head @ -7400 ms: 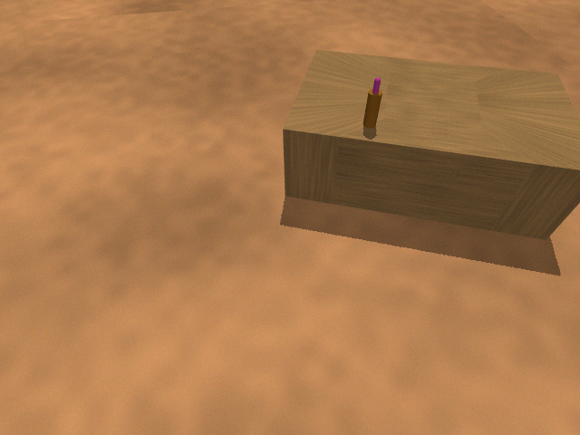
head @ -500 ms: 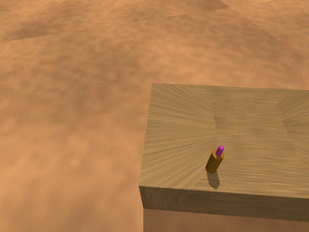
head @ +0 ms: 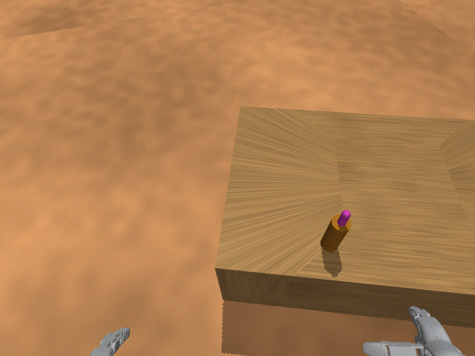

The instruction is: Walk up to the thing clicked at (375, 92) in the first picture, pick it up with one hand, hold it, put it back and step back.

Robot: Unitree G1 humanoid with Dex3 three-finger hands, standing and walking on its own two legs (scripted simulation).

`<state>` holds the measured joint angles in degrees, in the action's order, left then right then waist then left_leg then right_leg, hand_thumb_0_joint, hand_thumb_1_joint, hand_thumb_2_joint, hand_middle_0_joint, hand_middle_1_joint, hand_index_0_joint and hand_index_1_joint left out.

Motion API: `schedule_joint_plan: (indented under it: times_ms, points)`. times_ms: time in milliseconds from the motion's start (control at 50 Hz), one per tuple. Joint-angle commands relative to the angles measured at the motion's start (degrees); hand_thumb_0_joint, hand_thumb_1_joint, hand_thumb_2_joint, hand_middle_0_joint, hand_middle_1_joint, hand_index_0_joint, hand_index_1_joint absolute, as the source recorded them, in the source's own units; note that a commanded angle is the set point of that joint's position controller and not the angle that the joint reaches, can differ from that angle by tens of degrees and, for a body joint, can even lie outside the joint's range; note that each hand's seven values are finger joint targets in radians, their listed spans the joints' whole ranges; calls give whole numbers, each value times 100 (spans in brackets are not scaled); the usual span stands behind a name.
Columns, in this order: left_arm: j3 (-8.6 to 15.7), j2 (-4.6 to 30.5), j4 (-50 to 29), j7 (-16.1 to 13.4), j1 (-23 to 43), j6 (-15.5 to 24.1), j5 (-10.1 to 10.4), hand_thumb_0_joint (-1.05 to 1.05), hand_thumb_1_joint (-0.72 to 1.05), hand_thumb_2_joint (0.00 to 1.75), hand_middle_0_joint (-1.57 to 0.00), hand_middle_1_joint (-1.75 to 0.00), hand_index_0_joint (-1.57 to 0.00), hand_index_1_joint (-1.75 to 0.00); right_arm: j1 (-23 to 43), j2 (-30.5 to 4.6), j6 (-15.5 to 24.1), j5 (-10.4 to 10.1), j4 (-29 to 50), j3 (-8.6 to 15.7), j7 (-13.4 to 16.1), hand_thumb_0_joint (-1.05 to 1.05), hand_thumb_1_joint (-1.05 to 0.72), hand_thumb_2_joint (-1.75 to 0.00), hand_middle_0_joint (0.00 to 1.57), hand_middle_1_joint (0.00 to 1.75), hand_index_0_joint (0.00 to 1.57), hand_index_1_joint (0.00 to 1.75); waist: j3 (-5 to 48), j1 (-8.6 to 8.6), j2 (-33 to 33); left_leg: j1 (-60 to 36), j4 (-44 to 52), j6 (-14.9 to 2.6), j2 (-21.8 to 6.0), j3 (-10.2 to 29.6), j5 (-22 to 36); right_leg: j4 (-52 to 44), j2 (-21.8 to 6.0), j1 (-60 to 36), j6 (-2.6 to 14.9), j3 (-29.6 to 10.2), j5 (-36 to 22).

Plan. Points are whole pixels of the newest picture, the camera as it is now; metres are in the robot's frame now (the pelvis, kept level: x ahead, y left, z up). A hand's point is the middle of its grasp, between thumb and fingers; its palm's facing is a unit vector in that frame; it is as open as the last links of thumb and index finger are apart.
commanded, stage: go down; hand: right
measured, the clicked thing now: (337, 229) +0.45 -0.24 -0.28
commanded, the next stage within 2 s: none
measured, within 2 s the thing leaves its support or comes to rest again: neither
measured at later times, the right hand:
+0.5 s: hand (403, 344) +0.16 -0.27 -0.14, palm faces +0.05 +0.94 -0.34, open 17.6 cm
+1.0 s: hand out of the picture +0.14 -0.28 -0.13, palm faces +0.09 +0.94 -0.33, open 17.6 cm
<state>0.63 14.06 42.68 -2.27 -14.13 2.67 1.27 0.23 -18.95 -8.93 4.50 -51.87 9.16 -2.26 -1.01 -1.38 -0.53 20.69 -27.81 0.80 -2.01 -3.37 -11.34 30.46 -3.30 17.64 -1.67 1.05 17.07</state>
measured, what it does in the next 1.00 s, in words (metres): stands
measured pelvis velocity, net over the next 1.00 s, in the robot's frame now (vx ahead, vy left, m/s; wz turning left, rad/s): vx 0.01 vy -0.01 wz -0.04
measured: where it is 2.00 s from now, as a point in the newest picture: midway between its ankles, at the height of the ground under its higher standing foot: outside the picture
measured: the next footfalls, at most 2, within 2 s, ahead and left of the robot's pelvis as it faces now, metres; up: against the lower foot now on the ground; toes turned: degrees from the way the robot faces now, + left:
none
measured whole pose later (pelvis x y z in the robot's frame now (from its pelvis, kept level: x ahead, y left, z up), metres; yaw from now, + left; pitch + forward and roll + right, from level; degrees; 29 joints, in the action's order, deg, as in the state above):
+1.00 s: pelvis +0.01 -0.01 -0.04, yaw -2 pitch +10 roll +3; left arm -1.0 14.2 35.6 -8.9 -15.0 12.7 0.8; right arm -20.6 -21.3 -27.5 -0.5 -9.8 10.4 -4.5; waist 6.6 -1.5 -2.2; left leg 36.4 -48.9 1.7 -2.8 -5.9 -22.3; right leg 54.7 -3.4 35.8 -1.2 -2.9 29.0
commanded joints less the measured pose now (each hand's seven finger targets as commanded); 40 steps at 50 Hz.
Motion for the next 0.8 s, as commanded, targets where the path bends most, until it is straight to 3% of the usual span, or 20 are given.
schedule_joint_plan:
  times_ms: [0, 40, 60, 80, 140, 200, 220, 240, 280, 380, 420, 460, 480, 560, 600, 640, 660, 720, 760, 780]
  points:
    - [325, 949, -903, -107, 220, 328, 26, 0, 91, 89, -21, -31, -21, -30, -135, -1131, -306, -54, 1186, 301, 51, 0, 42, -8, 4, 5, 4, 5, 977, 136, -251, -751, 100, -143, 202, -94, 515, -308, 324, 142, 155, 89, -1024]
    - [337, 955, -914, -131, 186, 409, 18, 0, 91, 89, -21, -31, -21, -30, -3, -1000, -412, -70, 1531, 182, 27, 0, 48, -6, 4, 5, 4, 5, 965, 7, -10, -589, 42, -109, 219, -90, 485, -202, 302, 184, 207, 45, -937]
    - [303, 887, -965, -131, 161, 448, 6, 0, 90, 90, -21, -31, -21, -31, 130, -1139, -402, -85, 1881, 305, 70, 0, 48, -7, 4, 5, 4, 5, 1151, 17, -71, -621, -42, -104, 208, -84, 559, -127, 303, 116, 200, 50, -1003]
    - [321, 905, -879, -156, 127, 492, -14, 0, 91, 89, -21, -31, -21, -30, -103, -989, -457, -81, 1697, 245, 84, 0, 52, -7, 3, 6, 4, 6, 1063, 11, -145, -509, -104, -110, 208, -82, 442, -91, 300, 186, 189, 32, -901]
    - [308, 896, -910, -185, 141, 628, -43, 0, 92, 89, -20, -31, -21, -30, -194, -975, -526, -75, 2108, 228, 136, 0, 54, -6, 3, 6, 4, 6, 1128, -46, -150, -371, -283, -102, 217, -105, 422, 74, 267, 284, 174, -28, -919]
    - [332, 913, -904, -225, 103, 709, -57, 0, 91, 90, -20, -31, -21, -30, -447, -1070, -615, -120, 2583, 322, 205, 0, 59, -5, 3, 6, 4, 6, 1355, 22, -422, -283, -488, -137, 218, -128, 506, 240, 245, 262, 114, -83, -1219]
    - [287, 883, -948, -233, 164, 740, -53, 0, 91, 89, -20, -30, -20, -30, -617, -939, -688, -133, 2534, 208, 194, 0, 58, -4, 3, 6, 4, 6, 1235, 3, -351, -206, -515, -129, 225, -143, 446, 271, 236, 350, 110, -97, -1169]
    - [323, 907, -943, -248, 125, 756, -54, 0, 91, 90, -20, -30, -20, -30, -425, -1092, -700, -138, 3003, 269, 206, 0, 61, -4, 3, 6, 4, 6, 1423, -1, -435, -204, -599, -133, 233, -152, 551, 345, 217, 306, 92, -126, -1346]
    - [284, 866, -956, -268, 164, 785, -46, 0, 91, 90, -20, -30, -20, -30, -922, -868, -876, -181, 2834, 138, 195, 0, 61, -4, 3, 6, 4, 6, 1270, -10, -415, -118, -656, -124, 229, -179, 519, 435, 218, 437, 85, -139, -1364]
    - [308, 900, -1005, -272, 75, 826, -46, 0, 92, 89, -20, -30, -20, -30, -1101, -964, -1187, -231, 3431, 158, 172, 0, 59, -4, 4, 5, 4, 6, 1539, -6, -476, 0, -976, -119, 258, -223, 948, 822, 158, 434, -4, -241, -2380]
    - [284, 874, -1062, -284, 86, 833, -45, 0, 92, 89, -20, -30, -20, -30, -1201, -995, -1292, -233, 3492, 167, 167, 0, 60, -4, 3, 6, 4, 6, 1576, -21, -444, 23, -1045, -120, 250, -209, 969, 921, 178, 494, 7, -229, -2314]
    - [256, 852, -1154, -286, 150, 859, -26, 0, 91, 89, -20, -30, -20, -30, -1197, -966, -1397, -275, 3701, 164, 131, 0, 56, -4, 4, 6, 4, 6, 1435, -11, -324, 86, -1054, -90, 233, -212, 807, 960, 213, 711, 47, -224, -1877]
    - [252, 851, -1198, -299, 185, 880, -23, 0, 91, 89, -20, -30, -20, -30, -1158, -1168, -1423, -265, 3869, 313, 154, 0, 60, -4, 3, 6, 4, 6, 1476, 24, -399, 110, -1072, -95, 229, -213, 732, 977, 221, 787, 57, -228, -1734]
    - [215, 807, -1350, -367, 278, 950, -4, 0, 92, 89, -20, -30, -20, -30, -1514, -1057, -1568, -306, 3997, 294, 95, 0, 57, -5, 3, 6, 4, 6, 1346, 8, -257, 248, -1093, -72, 190, -197, 388, 1059, 282, 1047, 140, -201, -983]
    - [205, 814, -1339, -416, 234, 982, -7, 0, 92, 89, -19, -30, -20, -30, -1428, -1226, -1585, -318, 4295, 427, 92, 0, 60, -5, 3, 6, 3, 6, 1414, 22, -456, 326, -1192, -81, 178, -190, 414, 1140, 273, 1051, 126, -219, -1049]
    - [219, 828, -1391, -450, 202, 1040, -20, 0, 92, 90, -19, -30, -20, -30, -1610, -1101, -1613, -323, 4333, 359, 39, 0, 59, -5, 3, 6, 4, 6, 1458, -21, -376, 467, -1293, -92, 195, -207, 307, 1209, 260, 1136, 125, -270, -1010]
    - [230, 849, -1402, -478, 176, 1052, -17, 0, 91, 89, -20, -30, -20, -30, -1487, -1353, -1583, -345, 4622, 572, 53, 0, 59, -5, 3, 6, 4, 6, 1532, 25, -483, 453, -1308, -88, 178, -196, 340, 1245, 264, 1125, 125, -258, -1009]
    - [195, 813, -1475, -551, 204, 1126, -26, 0, 91, 89, -19, -30, -20, -30, -1734, -1153, -1616, -365, 4581, 444, -14, 0, 59, -5, 3, 6, 4, 6, 1468, -58, -325, 609, -1359, -69, 173, -194, 148, 1348, 269, 1287, 160, -270, -701]
    - [196, 810, -1478, -622, 178, 1162, -18, 0, 90, 90, -19, -30, -19, -30, -1649, -1352, -1590, -413, 4845, 640, -36, 0, 59, -5, 3, 6, 4, 6, 1523, -17, -380, 624, -1361, -63, 153, -159, 49, 1394, 283, 1340, 175, -255, -530]
    - [190, 819, -1482, -645, 173, 1188, -22, 0, 91, 89, -19, -30, -19, -30, -1819, -1236, -1610, -431, 4749, 579, -73, 0, 59, -5, 3, 6, 4, 6, 1524, -45, -333, 666, -1389, -62, 161, -172, 37, 1421, 281, 1380, 179, -269, -516]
